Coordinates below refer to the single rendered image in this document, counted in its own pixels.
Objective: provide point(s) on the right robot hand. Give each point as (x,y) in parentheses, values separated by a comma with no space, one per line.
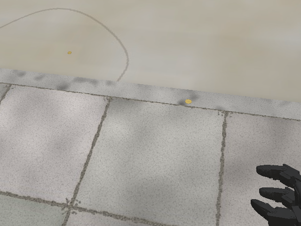
(280,216)

